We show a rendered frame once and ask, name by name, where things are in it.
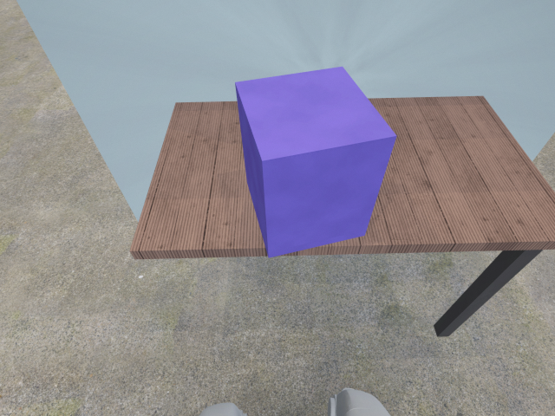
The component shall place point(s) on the table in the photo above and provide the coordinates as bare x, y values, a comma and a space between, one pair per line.
456, 180

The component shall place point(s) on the robot right thigh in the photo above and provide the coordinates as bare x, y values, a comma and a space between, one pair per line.
351, 402

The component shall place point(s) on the carton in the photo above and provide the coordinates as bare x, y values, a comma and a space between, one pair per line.
316, 151

